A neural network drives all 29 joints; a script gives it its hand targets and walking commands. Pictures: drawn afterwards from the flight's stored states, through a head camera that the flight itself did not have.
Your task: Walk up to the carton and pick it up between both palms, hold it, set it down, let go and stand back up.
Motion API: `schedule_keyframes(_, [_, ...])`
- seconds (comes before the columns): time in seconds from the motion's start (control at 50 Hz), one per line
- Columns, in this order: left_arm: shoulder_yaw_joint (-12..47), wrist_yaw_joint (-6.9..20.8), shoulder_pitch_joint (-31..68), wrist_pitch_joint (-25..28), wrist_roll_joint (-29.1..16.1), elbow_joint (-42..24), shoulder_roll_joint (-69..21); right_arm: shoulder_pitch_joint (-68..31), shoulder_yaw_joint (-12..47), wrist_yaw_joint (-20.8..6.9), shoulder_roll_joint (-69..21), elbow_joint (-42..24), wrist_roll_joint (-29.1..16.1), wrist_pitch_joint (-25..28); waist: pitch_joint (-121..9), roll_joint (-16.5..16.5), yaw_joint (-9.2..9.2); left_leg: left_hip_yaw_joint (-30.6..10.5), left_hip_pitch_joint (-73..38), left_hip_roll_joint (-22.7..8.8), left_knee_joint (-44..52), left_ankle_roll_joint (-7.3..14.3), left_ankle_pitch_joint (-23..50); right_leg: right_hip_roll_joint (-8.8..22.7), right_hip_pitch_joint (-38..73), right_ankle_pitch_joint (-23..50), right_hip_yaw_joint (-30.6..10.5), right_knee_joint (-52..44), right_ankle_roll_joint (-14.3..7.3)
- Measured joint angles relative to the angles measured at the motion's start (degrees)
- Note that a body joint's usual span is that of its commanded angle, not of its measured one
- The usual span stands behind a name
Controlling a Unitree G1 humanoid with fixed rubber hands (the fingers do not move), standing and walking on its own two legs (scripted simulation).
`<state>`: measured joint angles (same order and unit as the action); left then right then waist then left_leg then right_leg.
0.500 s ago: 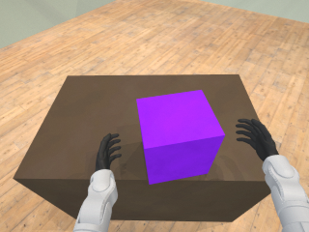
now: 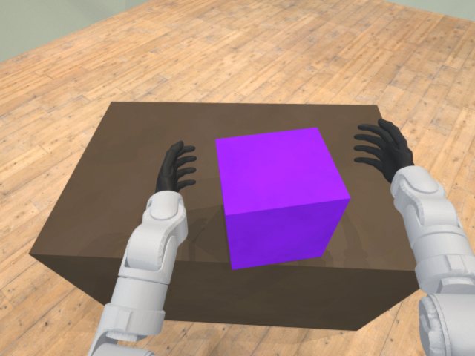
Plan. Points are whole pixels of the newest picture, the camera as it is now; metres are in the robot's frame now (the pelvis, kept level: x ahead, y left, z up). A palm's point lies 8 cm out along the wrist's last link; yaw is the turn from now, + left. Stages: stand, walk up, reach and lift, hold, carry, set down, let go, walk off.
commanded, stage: reach and lift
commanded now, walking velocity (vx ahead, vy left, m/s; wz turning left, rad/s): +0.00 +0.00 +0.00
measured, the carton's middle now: (272, 202) +0.41 +0.00 -0.03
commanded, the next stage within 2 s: none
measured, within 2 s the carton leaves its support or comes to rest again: neither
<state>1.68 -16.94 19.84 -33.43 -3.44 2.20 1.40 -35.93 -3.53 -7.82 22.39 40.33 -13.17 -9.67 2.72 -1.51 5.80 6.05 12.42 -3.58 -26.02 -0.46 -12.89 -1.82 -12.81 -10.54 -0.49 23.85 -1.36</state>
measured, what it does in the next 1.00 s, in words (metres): stands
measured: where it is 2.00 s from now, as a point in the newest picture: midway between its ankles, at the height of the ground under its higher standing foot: outside the picture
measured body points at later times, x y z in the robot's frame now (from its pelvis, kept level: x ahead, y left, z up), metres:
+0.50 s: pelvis +0.01 +0.00 +0.00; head +0.08 +0.00 +0.44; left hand +0.38 +0.19 +0.10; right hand +0.48 -0.17 +0.10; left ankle +0.01 +0.12 -0.74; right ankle +0.02 -0.11 -0.74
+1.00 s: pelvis +0.00 +0.00 -0.01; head +0.09 -0.01 +0.43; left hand +0.36 +0.18 +0.02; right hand +0.47 -0.18 +0.03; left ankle +0.01 +0.12 -0.74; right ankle +0.02 -0.11 -0.74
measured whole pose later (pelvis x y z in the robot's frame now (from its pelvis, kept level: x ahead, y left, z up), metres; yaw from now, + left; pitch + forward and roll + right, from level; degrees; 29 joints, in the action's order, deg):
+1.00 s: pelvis +0.00 +0.00 -0.01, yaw +0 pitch +16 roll +0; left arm -1.9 -14.6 27.6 -3.9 -2.4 31.2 -2.0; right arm -45.9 -3.5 -7.8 22.8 62.9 -13.2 7.4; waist -4.5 -1.1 9.5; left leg 6.0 31.7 -3.6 -26.0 -0.4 -9.9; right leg -1.8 -31.9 -7.2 -0.5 23.4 -1.2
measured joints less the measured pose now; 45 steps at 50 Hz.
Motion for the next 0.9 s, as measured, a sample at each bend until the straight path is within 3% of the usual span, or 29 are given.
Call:
schedule_keyframes(0.28, [-1.18, -0.02, 7.03, -1.17, -0.89, 1.32, 2.41, -8.26, -0.01, 0.00, 0.19, 5.06, -0.01, -0.57, -0.56, 1.56, 0.41, 0.00, 5.49, -0.01, 0.00, 0.00, 0.39, -0.01, -5.44, 0.46, 0.00, -0.12, 0.00])
schedule_keyframes(0.56, [-3.01, 0.22, 7.71, -0.40, -0.89, 2.58, 0.86, -9.95, -0.02, 0.00, 0.45, 9.12, -0.01, 1.71, -2.24, 0.14, 1.10, -0.04, 8.40, -0.01, 0.00, 0.00, 0.20, -0.01, -7.83, 0.81, 0.00, -1.19, 0.04])
schedule_keyframes(0.68, [-3.39, 1.78, 7.70, 5.75, -0.61, 9.55, -1.14, -9.93, -0.02, 0.00, 0.44, 11.92, -0.01, 6.14, -2.28, -0.40, 1.66, -0.04, 9.41, -0.02, 0.00, 0.00, 0.59, -0.02, -8.81, 1.28, 0.00, -1.28, 0.13])
schedule_keyframes(0.9, [-3.56, 2.39, 7.72, 23.56, 1.05, 23.64, -3.45, -9.94, -0.02, 0.01, 0.45, 20.73, -0.01, 15.31, -5.21, -0.17, 2.68, -0.04, 15.23, -0.04, 0.00, 0.02, 2.23, -0.02, -14.67, 2.89, 0.00, -1.20, 0.15])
